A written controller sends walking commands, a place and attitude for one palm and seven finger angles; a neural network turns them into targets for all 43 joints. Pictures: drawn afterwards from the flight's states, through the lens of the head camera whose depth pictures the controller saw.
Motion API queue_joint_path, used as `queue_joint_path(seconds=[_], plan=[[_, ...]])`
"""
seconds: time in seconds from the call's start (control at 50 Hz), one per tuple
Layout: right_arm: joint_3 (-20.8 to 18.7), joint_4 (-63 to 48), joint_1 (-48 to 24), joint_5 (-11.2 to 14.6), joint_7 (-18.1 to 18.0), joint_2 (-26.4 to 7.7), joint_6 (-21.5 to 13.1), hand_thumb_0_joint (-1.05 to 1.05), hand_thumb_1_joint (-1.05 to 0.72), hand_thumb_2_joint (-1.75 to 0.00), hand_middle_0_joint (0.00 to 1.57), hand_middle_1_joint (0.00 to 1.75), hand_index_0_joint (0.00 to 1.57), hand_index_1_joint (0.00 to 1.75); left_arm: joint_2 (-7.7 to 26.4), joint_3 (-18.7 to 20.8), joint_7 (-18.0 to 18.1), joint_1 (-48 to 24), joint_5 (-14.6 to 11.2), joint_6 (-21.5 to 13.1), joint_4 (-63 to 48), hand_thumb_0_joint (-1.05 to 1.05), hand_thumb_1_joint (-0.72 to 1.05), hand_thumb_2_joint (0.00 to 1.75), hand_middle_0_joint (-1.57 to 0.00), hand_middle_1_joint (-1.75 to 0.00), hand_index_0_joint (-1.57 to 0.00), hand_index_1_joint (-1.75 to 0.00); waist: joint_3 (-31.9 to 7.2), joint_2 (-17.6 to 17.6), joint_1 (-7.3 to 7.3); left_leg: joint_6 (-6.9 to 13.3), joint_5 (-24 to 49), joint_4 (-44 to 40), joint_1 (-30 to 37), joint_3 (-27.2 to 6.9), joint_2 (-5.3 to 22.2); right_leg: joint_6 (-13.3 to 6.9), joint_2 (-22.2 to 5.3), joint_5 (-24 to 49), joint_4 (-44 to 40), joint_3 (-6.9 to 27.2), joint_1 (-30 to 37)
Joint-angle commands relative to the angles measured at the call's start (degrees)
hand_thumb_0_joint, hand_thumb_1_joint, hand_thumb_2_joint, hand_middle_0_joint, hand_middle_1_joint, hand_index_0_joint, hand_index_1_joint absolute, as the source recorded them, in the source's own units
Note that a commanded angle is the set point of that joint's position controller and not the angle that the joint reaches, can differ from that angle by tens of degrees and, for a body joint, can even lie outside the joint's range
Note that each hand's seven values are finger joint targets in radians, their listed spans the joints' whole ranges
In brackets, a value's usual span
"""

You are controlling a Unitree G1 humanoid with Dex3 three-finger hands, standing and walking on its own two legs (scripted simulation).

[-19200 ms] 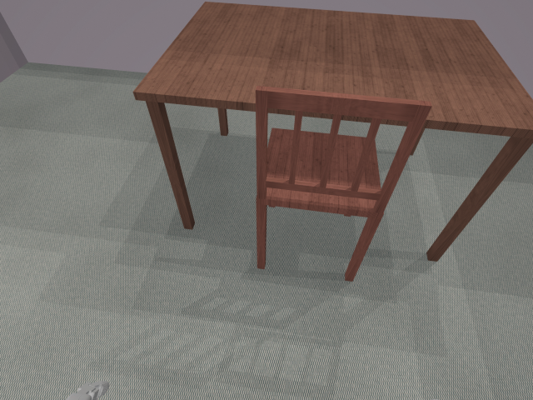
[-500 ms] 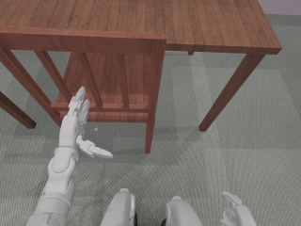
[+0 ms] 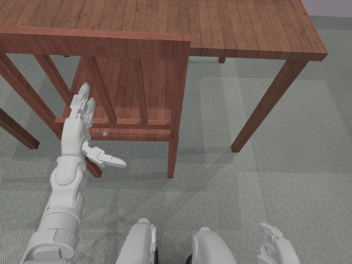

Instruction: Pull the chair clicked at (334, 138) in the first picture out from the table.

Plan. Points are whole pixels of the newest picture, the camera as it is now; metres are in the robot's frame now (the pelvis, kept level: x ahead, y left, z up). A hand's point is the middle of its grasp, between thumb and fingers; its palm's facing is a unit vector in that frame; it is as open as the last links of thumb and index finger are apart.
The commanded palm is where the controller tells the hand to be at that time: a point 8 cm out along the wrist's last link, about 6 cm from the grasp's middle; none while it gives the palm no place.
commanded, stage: push the fingers through the gap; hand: left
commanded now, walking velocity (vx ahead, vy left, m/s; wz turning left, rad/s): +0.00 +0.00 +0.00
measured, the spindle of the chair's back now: (103, 94) +0.51 +0.20 +0.02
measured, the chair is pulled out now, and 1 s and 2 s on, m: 0.00 0.00 0.00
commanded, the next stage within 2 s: hook a spindle and tug to test in 1.30 s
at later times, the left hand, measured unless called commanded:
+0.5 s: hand (107, 119) +0.43 +0.17 +0.03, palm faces +0.02 -1.00 -0.03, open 16.9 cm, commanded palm +0.41 +0.22 +0.03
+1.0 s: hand (106, 103) +0.47 +0.18 +0.03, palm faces +0.04 -1.00 -0.02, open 16.9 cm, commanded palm +0.44 +0.21 +0.03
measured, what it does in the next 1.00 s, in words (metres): stands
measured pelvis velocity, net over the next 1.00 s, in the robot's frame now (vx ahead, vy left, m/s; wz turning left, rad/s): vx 0.00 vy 0.01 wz -0.03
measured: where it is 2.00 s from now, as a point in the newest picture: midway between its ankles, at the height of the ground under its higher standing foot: outside the picture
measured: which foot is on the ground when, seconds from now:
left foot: down 0.00-1.00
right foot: down 0.00-1.00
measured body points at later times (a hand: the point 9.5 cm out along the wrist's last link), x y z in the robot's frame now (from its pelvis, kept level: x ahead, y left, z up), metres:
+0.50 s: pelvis +0.00 +0.01 +0.00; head +0.13 +0.02 +0.44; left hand +0.42 +0.23 +0.03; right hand +0.09 -0.26 -0.11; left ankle +0.05 +0.09 -0.61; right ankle +0.01 -0.11 -0.61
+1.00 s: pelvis +0.00 +0.01 +0.00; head +0.13 +0.04 +0.43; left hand +0.46 +0.23 +0.03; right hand +0.06 -0.25 -0.12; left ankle +0.05 +0.09 -0.61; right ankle +0.01 -0.11 -0.61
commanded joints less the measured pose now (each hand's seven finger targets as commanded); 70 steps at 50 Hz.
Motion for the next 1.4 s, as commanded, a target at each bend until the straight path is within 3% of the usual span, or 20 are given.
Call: queue_joint_path(seconds=[0.0,0.06,0.18,0.24,0.36,0.4,0.48,0.62,0.7,0.74,0.84,0.9,0.92,0.98,1.06,1.14,1.2,1.24,1.34,1.38], plan=[[-3.80,-6.23,3.85,0.41,-0.54,-9.32,-1.55,0.00,-0.90,-0.90,0.20,0.30,0.20,0.30,6.54,1.16,-1.59,-15.75,-0.76,-0.83,-8.48,0.00,-0.50,0.30,-0.06,-0.08,-0.06,-0.08,-24.06,2.85,-1.33,-1.28,14.25,-9.82,24.12,-3.76,0.45,-0.15,-0.58,14.63,-11.89,3.69,5.28],[-3.93,-6.39,4.44,0.59,-0.69,-9.27,-1.25,0.00,-0.90,-0.90,0.20,0.30,0.20,0.30,7.98,2.23,-1.93,-17.53,-1.77,-0.55,-10.96,0.00,-0.50,0.30,-0.06,-0.08,-0.06,-0.08,-26.87,1.29,-1.41,-1.13,17.15,-9.72,25.12,-3.53,0.54,0.09,-0.52,17.93,-12.21,4.04,8.24],[-3.65,-4.62,5.44,0.06,-0.72,-8.84,-1.44,0.00,-0.90,-0.90,0.20,0.30,0.20,0.30,12.55,7.02,0.08,-22.15,-0.66,-3.71,-8.37,0.00,-0.50,0.30,-0.06,-0.08,-0.06,-0.08,-24.37,1.14,-1.58,-0.95,16.39,-8.45,20.53,-2.71,0.40,0.17,-0.25,18.21,-11.18,4.81,8.49],[-3.74,-3.95,6.09,-0.11,-0.19,-8.93,-1.32,0.00,-0.90,-0.90,0.20,0.30,0.20,0.30,9.96,4.72,-0.35,-22.76,0.04,-3.93,-4.73,0.00,-0.50,0.30,-0.06,-0.08,-0.06,-0.08,-23.11,2.60,-2.45,-1.19,15.38,-8.89,22.09,-3.01,0.58,0.07,-0.22,16.23,-11.54,4.20,5.58],[-4.05,-3.89,7.36,0.22,-0.11,-9.73,-0.64,0.00,-0.90,-0.90,0.20,0.30,0.20,0.30,10.99,5.38,-2.50,-24.80,-0.59,-2.44,-0.96,0.00,-0.50,0.30,-0.06,-0.08,-0.06,-0.08,-24.54,2.91,-2.64,-1.22,16.45,-9.29,22.69,-3.11,0.65,-0.05,-0.22,17.08,-11.97,4.25,6.02],[-4.15,-3.76,7.69,0.10,-0.12,-9.83,-0.65,0.00,-0.90,-0.90,0.20,0.30,0.20,0.30,11.57,5.83,-2.48,-27.46,-0.75,-2.91,-2.79,0.00,-0.50,0.30,-0.06,-0.08,-0.06,-0.08,-26.27,4.81,-2.47,-1.51,18.49,-9.45,25.48,-3.86,0.91,-0.19,-0.23,17.43,-11.33,3.68,4.56],[-4.14,-3.24,8.14,-0.24,-0.10,-9.88,-0.60,0.00,-0.90,-0.90,0.20,0.30,0.20,0.30,13.76,7.80,-1.04,-29.18,-0.47,-4.26,-3.34,0.00,-0.50,0.30,-0.06,-0.08,-0.06,-0.08,-27.41,3.91,-2.49,-1.55,20.00,-9.15,26.24,-4.14,1.04,-0.16,0.03,18.27,-10.86,3.53,4.69],[-3.88,-2.28,9.09,-0.62,0.33,-10.07,0.29,0.00,-0.90,-0.90,0.20,0.30,0.20,0.30,14.14,8.41,-0.80,-32.23,1.34,-4.30,5.90,0.00,-0.50,0.30,-0.06,-0.08,-0.06,-0.08,-23.54,2.89,-3.75,-1.40,16.16,-8.92,22.48,-3.94,0.98,-0.07,0.01,15.05,-10.99,3.40,2.17],[-4.19,-2.50,9.79,-0.71,0.58,-10.20,0.54,0.00,-0.90,-0.90,0.20,0.30,0.20,0.30,12.20,6.18,-1.92,-36.80,1.14,-4.76,3.66,0.00,-0.50,0.30,-0.06,-0.08,-0.06,-0.08,-28.01,7.06,-3.97,-2.00,20.20,-9.28,29.26,-5.41,1.49,-0.46,0.10,15.82,-10.48,2.67,-0.19],[-4.41,-2.20,10.01,-0.77,0.55,-10.29,0.79,0.00,-0.90,-0.90,0.20,0.30,0.20,0.30,12.76,6.69,-1.93,-37.32,0.66,-4.88,2.91,0.00,-0.50,0.30,-0.06,-0.08,-0.06,-0.08,-29.63,6.56,-4.09,-2.15,21.26,-9.10,30.53,-5.51,1.67,-0.40,0.17,16.50,-10.77,2.67,0.27],[-3.94,-1.15,10.75,-1.02,0.56,-10.49,1.52,0.00,-0.90,-0.90,0.20,0.30,0.20,0.30,15.01,8.98,-0.95,-39.96,1.42,-4.53,9.06,0.00,-0.50,0.30,-0.06,-0.08,-0.06,-0.08,-25.31,2.87,-5.10,-1.55,17.37,-8.80,24.71,-5.41,1.43,-0.06,0.22,14.25,-10.80,2.60,-0.12],[-3.82,-1.55,10.99,-1.34,0.64,-10.52,1.85,0.00,-0.90,-0.90,0.20,0.30,0.20,0.30,17.61,10.78,-0.36,-41.29,2.66,-5.50,9.29,0.00,-0.50,0.30,-0.06,-0.08,-0.06,-0.08,-26.64,5.31,-4.21,-1.73,17.71,-8.89,25.65,-5.45,1.45,-0.30,0.24,13.80,-10.17,2.60,-0.65],[-3.90,-1.86,10.81,-1.38,0.79,-10.22,1.99,0.00,-0.90,-0.90,0.20,0.30,0.20,0.30,15.10,8.67,-0.46,-42.00,2.62,-5.91,8.07,0.00,-0.50,0.30,-0.06,-0.08,-0.06,-0.08,-27.93,6.39,-4.55,-1.89,18.83,-9.02,27.72,-5.67,1.49,-0.34,0.27,14.24,-10.22,2.54,-1.16],[-4.17,-2.18,11.20,-1.37,1.31,-10.23,2.33,0.00,-0.90,-0.90,0.20,0.30,0.20,0.30,13.55,7.64,-0.80,-40.02,2.22,-6.17,7.24,0.00,-0.50,0.30,-0.06,-0.08,-0.06,-0.08,-29.48,7.48,-4.50,-2.40,21.84,-9.49,31.23,-6.37,1.90,-0.60,0.56,15.52,-10.36,2.01,-1.24],[-4.16,-1.92,11.64,-1.03,1.28,-10.49,3.39,0.00,-0.90,-0.90,0.20,0.30,0.20,0.30,15.71,9.87,-0.98,-36.83,2.18,-4.68,10.95,0.00,-0.50,0.30,-0.06,-0.08,-0.06,-0.08,-26.49,3.10,-4.35,-1.59,18.72,-9.24,25.31,-5.02,1.61,-0.16,0.51,15.53,-11.15,2.70,1.25],[-3.85,-2.09,11.47,-1.09,1.14,-10.43,3.60,0.00,-0.90,-0.90,0.20,0.30,0.20,0.30,16.34,10.12,-0.88,-40.43,2.14,-5.24,10.76,0.00,-0.50,0.30,-0.06,-0.08,-0.06,-0.08,-24.89,3.42,-4.96,-1.28,16.47,-9.28,23.73,-4.99,1.50,-0.11,0.50,13.95,-11.22,2.93,0.70],[-3.96,-2.01,11.37,-1.36,0.98,-10.44,3.33,0.00,-0.90,-0.90,0.20,0.30,0.20,0.30,17.75,10.24,-0.78,-43.66,2.37,-7.54,5.81,0.00,-0.50,0.30,-0.06,-0.08,-0.06,-0.08,-28.89,8.44,-4.62,-1.86,19.79,-9.18,29.12,-5.61,1.83,-0.43,0.51,15.13,-10.59,2.90,-0.69],[-4.10,-1.60,11.51,-1.44,1.15,-10.07,3.33,0.00,-0.90,-0.90,0.20,0.30,0.20,0.30,15.16,7.98,-0.91,-44.09,2.48,-7.98,5.55,0.00,-0.50,0.30,-0.06,-0.08,-0.06,-0.08,-29.63,9.60,-5.04,-2.24,21.27,-9.10,31.51,-6.06,1.93,-0.56,0.63,15.37,-10.61,2.54,-1.49],[-4.33,-0.84,12.16,-1.29,1.37,-10.44,3.89,0.00,-0.90,-0.90,0.20,0.30,0.20,0.30,12.73,6.93,-1.13,-40.10,2.46,-5.43,11.04,0.00,-0.50,0.30,-0.06,-0.08,-0.06,-0.08,-27.27,6.84,-5.44,-2.27,20.37,-9.60,30.07,-6.58,2.11,-0.40,0.60,14.59,-11.00,1.82,-2.32],[-4.24,-1.25,12.36,-1.23,1.35,-10.82,4.21,0.00,-0.90,-0.90,0.20,0.30,0.20,0.30,14.10,8.33,-1.18,-38.09,2.41,-4.24,13.04,0.00,-0.50,0.30,-0.06,-0.08,-0.06,-0.08,-26.78,5.46,-4.99,-2.00,20.07,-9.58,28.42,-6.34,1.95,-0.44,0.63,14.85,-10.83,1.88,-1.61]])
